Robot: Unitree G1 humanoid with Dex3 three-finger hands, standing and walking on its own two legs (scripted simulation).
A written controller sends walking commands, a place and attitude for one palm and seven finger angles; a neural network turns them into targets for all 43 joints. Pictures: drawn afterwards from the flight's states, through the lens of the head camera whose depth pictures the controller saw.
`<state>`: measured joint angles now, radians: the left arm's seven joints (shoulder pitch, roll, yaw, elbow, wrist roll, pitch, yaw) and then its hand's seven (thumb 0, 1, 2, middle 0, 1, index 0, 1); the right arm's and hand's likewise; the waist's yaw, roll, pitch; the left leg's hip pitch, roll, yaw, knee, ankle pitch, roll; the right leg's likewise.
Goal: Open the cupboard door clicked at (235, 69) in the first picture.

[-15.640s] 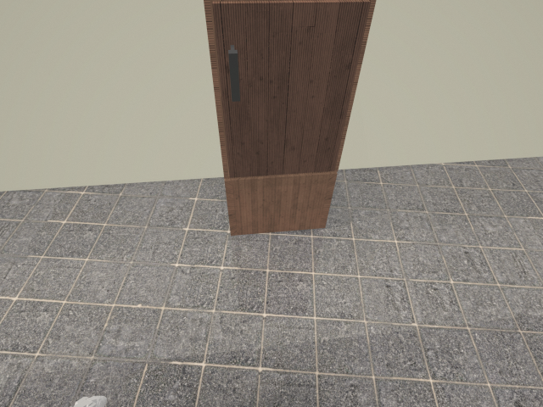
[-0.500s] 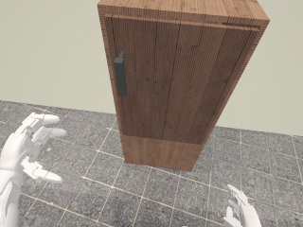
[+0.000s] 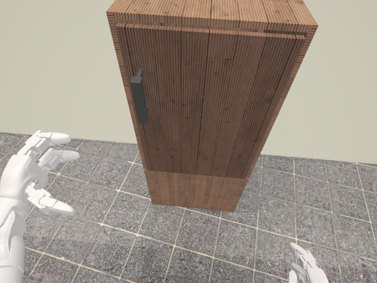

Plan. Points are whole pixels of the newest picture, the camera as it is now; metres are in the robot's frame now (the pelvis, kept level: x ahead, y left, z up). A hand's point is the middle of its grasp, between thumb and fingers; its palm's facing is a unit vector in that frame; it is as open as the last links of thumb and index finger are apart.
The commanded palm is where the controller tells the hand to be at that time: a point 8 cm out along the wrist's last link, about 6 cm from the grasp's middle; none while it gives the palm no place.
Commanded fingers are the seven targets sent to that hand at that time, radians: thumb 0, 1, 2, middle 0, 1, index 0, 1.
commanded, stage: raise the hand with hooked fingers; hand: left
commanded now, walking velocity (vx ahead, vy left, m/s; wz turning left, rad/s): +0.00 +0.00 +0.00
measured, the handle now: (142, 96) +0.55 +0.16 +0.07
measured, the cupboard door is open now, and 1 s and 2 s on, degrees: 0 0 0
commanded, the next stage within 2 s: move the hooked fingers beside the handle in 0.20 s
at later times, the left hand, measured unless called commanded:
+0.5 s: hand (66, 169) +0.30 +0.26 +0.09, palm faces +0.02 -1.00 -0.02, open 14.0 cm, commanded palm +0.28 +0.31 +0.09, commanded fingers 0.00 -0.50 0.30 -0.30 -1.20 -0.30 -1.20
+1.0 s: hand (87, 139) +0.38 +0.25 +0.08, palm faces -0.01 -1.00 +0.00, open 14.0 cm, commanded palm +0.36 +0.30 +0.09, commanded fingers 0.00 -0.50 0.30 -0.30 -1.20 -0.30 -1.20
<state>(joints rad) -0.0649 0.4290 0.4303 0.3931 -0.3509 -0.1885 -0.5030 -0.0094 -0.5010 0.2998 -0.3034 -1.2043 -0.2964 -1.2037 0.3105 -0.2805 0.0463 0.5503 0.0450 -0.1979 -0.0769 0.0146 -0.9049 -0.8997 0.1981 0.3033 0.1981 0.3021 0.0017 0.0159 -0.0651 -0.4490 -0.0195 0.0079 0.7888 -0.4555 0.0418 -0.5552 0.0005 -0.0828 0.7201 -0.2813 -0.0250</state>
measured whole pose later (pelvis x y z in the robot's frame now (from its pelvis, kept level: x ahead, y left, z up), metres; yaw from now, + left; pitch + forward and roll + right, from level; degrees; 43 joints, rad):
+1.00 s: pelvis -0.01 +0.00 +0.00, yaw +0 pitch +11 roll -1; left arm -0.47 0.49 0.41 0.81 -0.26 -0.26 -0.48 -0.01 -0.50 0.30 -0.30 -1.20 -0.30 -1.20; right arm 0.35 -0.29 0.05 0.59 0.05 -0.11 -0.08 0.01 -0.91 -0.90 0.20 0.30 0.20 0.30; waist -0.05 0.00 -0.06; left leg -0.55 -0.02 0.01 0.82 -0.45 0.04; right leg -0.66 0.00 -0.08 0.75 -0.27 -0.03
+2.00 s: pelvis +0.00 +0.01 -0.02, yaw -2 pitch +21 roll -3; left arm -0.98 0.71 0.46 1.26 -0.11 -0.32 -0.43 -0.01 -0.50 0.30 -0.30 -1.20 -0.30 -1.20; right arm 0.46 -0.29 0.06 0.60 0.00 0.05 -0.05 0.01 -0.91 -0.90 0.20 0.30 0.20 0.30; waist -0.19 0.00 -0.07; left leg -0.80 0.00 0.02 0.93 -0.50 0.06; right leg -0.88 0.02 -0.08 0.80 -0.28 -0.01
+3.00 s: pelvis +0.01 +0.01 -0.02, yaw -2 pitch +19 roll -4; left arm -0.90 0.61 0.42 1.18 -0.14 -0.33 -0.39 -0.01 -0.50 0.30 -0.30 -1.20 -0.29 -1.20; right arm 0.44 -0.27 0.05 0.60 0.00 0.09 -0.02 0.01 -0.91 -0.90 0.20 0.30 0.20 0.30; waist -0.16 0.01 -0.09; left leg -0.76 0.00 0.01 0.94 -0.51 0.06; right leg -0.85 0.02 -0.08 0.80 -0.29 -0.01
